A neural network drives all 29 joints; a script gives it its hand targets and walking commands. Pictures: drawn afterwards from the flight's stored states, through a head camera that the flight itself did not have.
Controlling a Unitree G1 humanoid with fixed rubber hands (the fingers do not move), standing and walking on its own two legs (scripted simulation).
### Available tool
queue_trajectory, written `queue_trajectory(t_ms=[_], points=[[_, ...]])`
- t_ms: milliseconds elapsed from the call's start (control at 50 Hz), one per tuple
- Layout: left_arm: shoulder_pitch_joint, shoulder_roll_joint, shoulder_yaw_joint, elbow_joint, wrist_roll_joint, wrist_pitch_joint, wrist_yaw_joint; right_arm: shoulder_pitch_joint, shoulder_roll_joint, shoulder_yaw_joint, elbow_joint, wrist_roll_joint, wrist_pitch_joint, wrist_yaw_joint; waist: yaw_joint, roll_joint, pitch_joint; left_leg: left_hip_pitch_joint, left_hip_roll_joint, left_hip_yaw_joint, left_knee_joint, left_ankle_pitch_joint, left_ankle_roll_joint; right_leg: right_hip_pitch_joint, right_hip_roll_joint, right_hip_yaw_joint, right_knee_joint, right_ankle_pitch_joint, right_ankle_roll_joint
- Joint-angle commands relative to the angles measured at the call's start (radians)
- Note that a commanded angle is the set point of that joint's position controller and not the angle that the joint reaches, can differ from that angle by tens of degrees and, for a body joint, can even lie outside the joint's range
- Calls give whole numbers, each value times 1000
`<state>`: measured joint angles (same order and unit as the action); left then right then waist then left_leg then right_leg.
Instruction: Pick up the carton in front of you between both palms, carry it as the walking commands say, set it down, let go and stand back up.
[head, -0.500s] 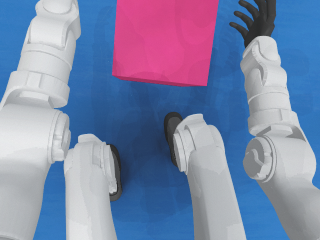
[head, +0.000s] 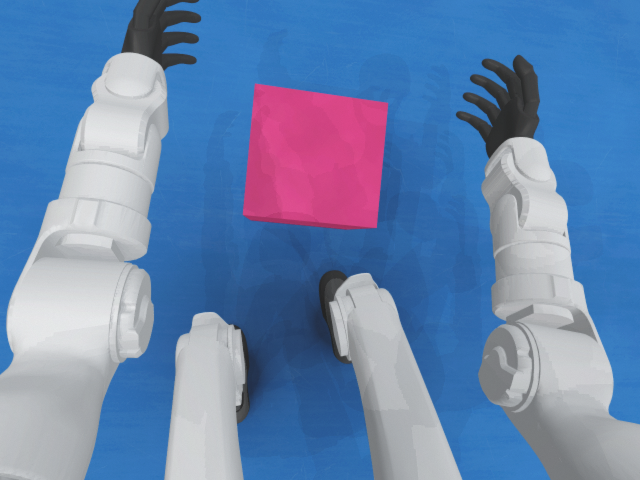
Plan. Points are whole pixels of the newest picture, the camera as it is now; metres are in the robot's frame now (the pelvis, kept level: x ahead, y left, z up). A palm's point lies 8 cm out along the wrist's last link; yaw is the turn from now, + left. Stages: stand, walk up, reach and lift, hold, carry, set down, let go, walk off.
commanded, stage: set down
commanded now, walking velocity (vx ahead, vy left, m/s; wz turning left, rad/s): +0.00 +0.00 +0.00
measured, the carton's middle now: (309, 170) +0.48 -0.10 -0.41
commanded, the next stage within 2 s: let go in 0.24 s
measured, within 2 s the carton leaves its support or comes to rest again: neither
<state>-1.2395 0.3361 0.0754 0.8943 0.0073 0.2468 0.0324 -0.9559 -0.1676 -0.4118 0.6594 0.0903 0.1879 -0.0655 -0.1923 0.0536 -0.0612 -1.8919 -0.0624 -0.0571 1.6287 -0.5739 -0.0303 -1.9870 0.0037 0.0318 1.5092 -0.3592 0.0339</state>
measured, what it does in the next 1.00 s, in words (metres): rises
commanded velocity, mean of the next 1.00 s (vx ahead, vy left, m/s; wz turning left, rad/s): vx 0.00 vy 0.00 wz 0.00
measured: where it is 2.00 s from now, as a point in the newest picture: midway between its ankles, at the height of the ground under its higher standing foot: (289, 360)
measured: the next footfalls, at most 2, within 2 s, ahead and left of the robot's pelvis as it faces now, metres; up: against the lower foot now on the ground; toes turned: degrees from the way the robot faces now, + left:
none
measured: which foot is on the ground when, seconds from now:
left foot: down 0.00-1.00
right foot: down 0.00-1.00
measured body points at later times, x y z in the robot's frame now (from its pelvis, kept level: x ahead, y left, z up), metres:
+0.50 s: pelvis +0.03 -0.01 +0.13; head +0.30 -0.02 +0.49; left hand +0.51 +0.11 +0.02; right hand +0.41 -0.28 +0.02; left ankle +0.05 +0.13 -0.50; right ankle +0.13 -0.13 -0.50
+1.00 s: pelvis +0.10 -0.02 +0.22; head +0.21 -0.01 +0.66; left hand +0.37 +0.18 +0.12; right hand +0.28 -0.26 +0.15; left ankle +0.05 +0.12 -0.50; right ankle +0.12 -0.13 -0.50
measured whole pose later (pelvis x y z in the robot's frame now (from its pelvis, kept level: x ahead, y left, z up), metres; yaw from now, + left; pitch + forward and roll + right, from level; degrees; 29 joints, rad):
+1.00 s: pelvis +0.10 -0.02 +0.22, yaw -1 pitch +14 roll +0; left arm -0.03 0.15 0.12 0.56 0.07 0.00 0.04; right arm 0.17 -0.20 -0.01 0.37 0.03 0.02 0.08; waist -0.10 -0.03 0.00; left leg -0.46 0.00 -0.08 0.58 -0.35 -0.03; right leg -0.58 0.03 0.03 0.57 -0.22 0.00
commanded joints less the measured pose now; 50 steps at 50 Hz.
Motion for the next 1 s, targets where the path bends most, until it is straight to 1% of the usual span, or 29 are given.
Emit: queue_trajectory(t_ms=[0,140,200,260,300,380,440,480,520,580,620,660,740,820,860,900,980], points=[[-259,69,26,-116,14,-18,-5,-130,-121,-13,-116,-8,-15,11,-59,137,-1054,475,-56,106,-248,252,-2,800,56,-157,-134,424,35],[-199,55,51,-93,30,-36,-23,-88,-107,-24,-122,-38,-29,26,-60,104,-1018,556,-57,89,-394,300,-2,915,51,-145,-267,467,38],[-185,45,59,-70,38,-44,-32,-82,-94,-29,-102,-50,-35,34,-59,97,-970,580,-55,81,-454,300,-3,933,47,-140,-324,457,39],[-143,22,87,-54,63,-55,-35,-54,-76,-28,-89,-72,-45,47,-42,85,-959,616,-54,77,-512,322,-3,976,44,-134,-378,461,39],[-81,-4,107,-63,87,-61,-28,-1,-69,-25,-91,-93,-53,62,-34,78,-988,661,-54,75,-550,362,-5,1036,44,-131,-408,490,35],[106,-82,137,-145,133,-78,9,161,-68,-5,-138,-142,-70,104,-20,59,-1032,759,-54,66,-628,456,-14,1183,45,-124,-467,563,19],[258,-143,152,-251,157,-89,53,286,-83,31,-195,-166,-80,139,-1,44,-1005,841,-54,61,-696,472,-23,1290,46,-114,-517,560,3],[345,-174,149,-333,157,-98,81,358,-103,64,-232,-170,-86,161,6,34,-945,884,-53,61,-746,432,-28,1349,46,-106,-556,522,-8],[422,-195,139,-404,146,-108,99,423,-120,108,-258,-160,-94,181,13,24,-858,918,-50,63,-795,369,-29,1401,43,-96,-599,467,-17],[535,-202,127,-463,125,-127,105,526,-127,174,-271,-141,-103,197,22,-1,-705,938,-45,72,-862,260,-21,1486,36,-78,-672,375,-21],[615,-197,116,-468,113,-143,98,604,-123,211,-269,-130,-110,199,26,-24,-620,947,-41,75,-898,219,-13,1546,32,-61,-718,340,-20],[703,-188,104,-454,103,-163,85,690,-118,243,-269,-118,-122,197,34,-50,-559,960,-38,76,-926,213,-6,1615,29,-42,-755,344,-17],[882,-161,92,-417,91,-205,56,846,-109,299,-295,-92,-150,186,60,-89,-472,1007,-32,79,-983,236,5,1769,22,-6,-808,433,-9],[1029,-133,77,-405,76,-243,34,983,-105,345,-344,-72,-175,162,83,-112,-409,1096,-27,77,-1044,295,14,1892,13,17,-853,564,0],[1092,-119,72,-408,72,-258,24,1046,-105,360,-367,-65,-182,150,94,-111,-379,1159,-25,72,-1078,332,17,1934,10,21,-876,618,5],[1146,-110,66,-416,68,-267,16,1092,-110,369,-381,-60,-187,142,107,-96,-336,1231,-20,64,-1113,368,18,1954,12,19,-903,639,8],[1240,-101,50,-437,57,-274,-2,1142,-121,376,-381,-51,-191,133,135,-45,-234,1385,-4,48,-1181,453,11,1958,27,0,-971,609,8]])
